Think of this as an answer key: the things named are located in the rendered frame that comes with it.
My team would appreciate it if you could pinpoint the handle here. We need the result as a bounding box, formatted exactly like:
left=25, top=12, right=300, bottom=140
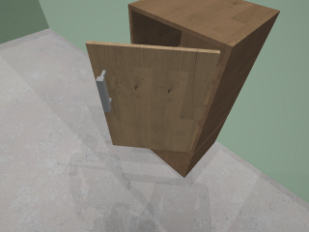
left=96, top=70, right=112, bottom=112

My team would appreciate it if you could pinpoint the cupboard door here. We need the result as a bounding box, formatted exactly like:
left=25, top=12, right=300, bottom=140
left=85, top=41, right=221, bottom=153

